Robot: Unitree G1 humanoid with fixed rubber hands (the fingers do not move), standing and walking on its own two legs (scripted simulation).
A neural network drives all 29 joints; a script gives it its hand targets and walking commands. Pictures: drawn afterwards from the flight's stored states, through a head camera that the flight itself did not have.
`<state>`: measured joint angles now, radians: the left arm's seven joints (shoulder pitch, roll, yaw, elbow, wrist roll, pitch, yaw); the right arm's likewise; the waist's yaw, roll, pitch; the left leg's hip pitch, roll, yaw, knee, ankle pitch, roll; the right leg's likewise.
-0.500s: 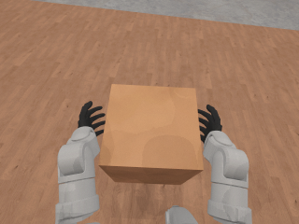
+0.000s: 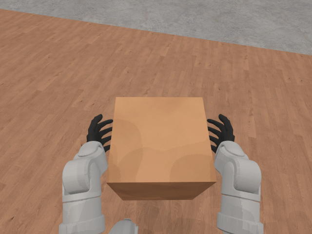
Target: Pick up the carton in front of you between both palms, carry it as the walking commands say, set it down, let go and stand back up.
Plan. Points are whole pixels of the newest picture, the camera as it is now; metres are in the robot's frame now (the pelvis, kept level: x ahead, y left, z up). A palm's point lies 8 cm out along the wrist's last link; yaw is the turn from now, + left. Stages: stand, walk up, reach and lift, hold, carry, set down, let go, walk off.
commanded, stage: carry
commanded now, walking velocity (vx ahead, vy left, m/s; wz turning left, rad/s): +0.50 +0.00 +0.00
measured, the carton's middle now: (158, 154) +0.33 +0.02 -0.01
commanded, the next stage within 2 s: none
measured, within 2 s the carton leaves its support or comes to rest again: neither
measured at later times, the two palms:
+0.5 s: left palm (126, 62) +0.66 +0.15 +0.03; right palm (213, 71) +0.63 -0.15 +0.04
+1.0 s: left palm (142, 30) +0.94 +0.13 +0.00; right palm (208, 31) +0.96 -0.18 +0.00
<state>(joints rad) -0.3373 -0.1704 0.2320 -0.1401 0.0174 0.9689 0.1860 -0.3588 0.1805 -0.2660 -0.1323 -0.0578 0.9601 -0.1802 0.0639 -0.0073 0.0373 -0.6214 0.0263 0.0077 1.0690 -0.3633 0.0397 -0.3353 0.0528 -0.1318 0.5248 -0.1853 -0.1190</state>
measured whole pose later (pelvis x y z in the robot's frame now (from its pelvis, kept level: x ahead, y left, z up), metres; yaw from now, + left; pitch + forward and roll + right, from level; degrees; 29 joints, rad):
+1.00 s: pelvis +0.63 -0.03 -0.06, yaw -1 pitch +5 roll +1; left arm -0.33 -0.17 0.23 -0.08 0.03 0.93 0.18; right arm -0.35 0.17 -0.28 -0.07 -0.07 0.91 -0.18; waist 0.06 0.00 0.00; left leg -0.66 0.04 0.01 0.98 -0.32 0.04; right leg -0.33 0.05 -0.12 0.53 -0.20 -0.10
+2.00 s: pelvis +1.22 -0.07 -0.13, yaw -1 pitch +5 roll +1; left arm -0.33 -0.17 0.23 -0.06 0.03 0.90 0.17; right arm -0.34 0.16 -0.28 -0.05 -0.07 0.89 -0.18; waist 0.06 0.00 0.00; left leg -0.68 0.05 0.01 0.99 -0.32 0.03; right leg -0.35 0.05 -0.11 0.55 -0.20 -0.10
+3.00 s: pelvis +1.80 -0.09 -0.19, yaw -1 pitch +5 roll +0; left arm -0.33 -0.17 0.24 -0.02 0.04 0.90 0.17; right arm -0.34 0.17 -0.28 -0.01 -0.08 0.89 -0.17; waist 0.05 0.00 -0.01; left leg -0.66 0.04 0.01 1.05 -0.36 0.04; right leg -0.37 0.05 -0.12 0.56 -0.18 -0.10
